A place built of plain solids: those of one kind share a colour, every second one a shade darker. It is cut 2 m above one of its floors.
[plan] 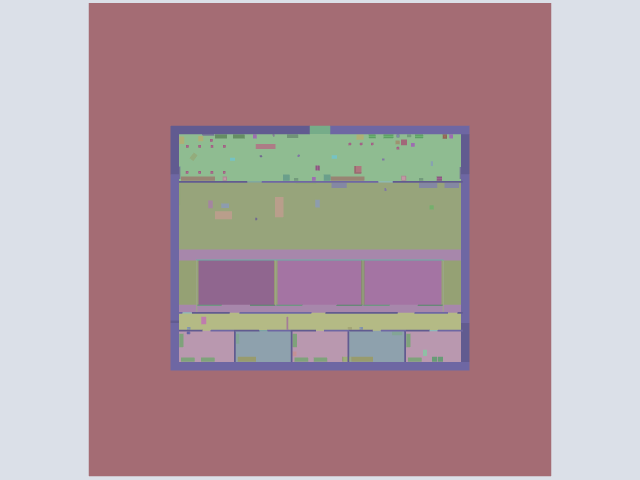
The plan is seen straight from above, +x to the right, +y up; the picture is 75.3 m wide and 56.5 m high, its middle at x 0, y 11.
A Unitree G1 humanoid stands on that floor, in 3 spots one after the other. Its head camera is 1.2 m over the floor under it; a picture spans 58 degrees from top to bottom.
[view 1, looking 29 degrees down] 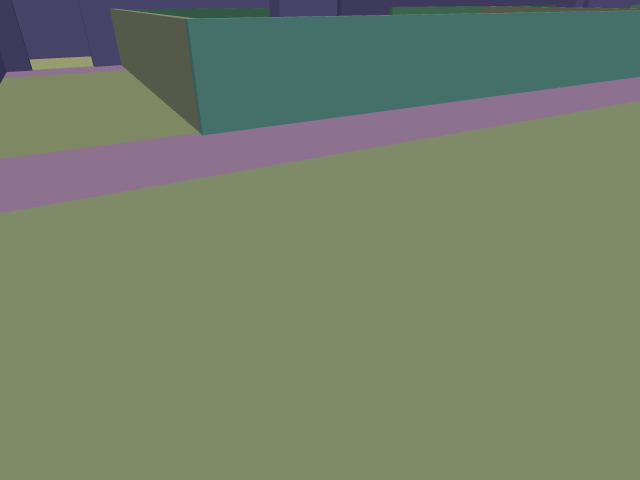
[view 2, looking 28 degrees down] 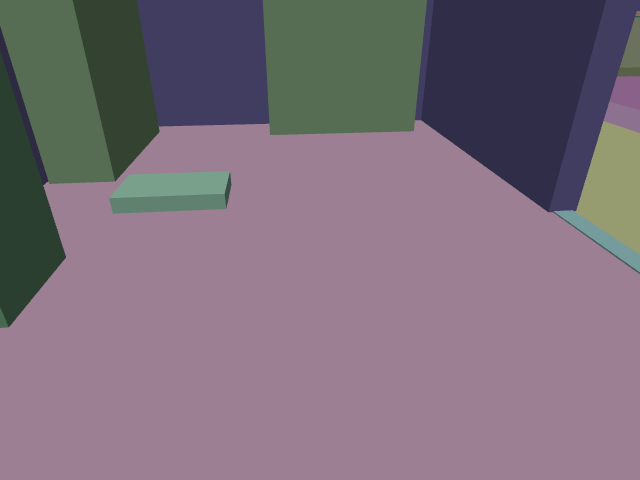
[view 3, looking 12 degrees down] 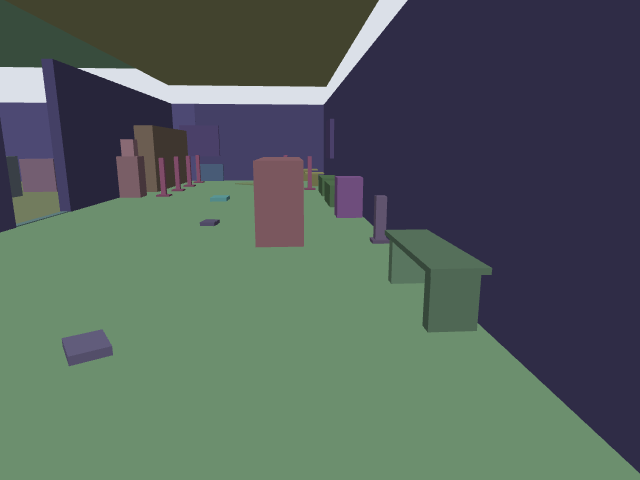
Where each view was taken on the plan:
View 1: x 15.63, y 13.09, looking -119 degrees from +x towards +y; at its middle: floor_yard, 2.48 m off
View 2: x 15.36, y -1.57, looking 174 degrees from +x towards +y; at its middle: floor_store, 2.56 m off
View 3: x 0.00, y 22.14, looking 176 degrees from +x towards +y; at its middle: floor_lobby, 5.77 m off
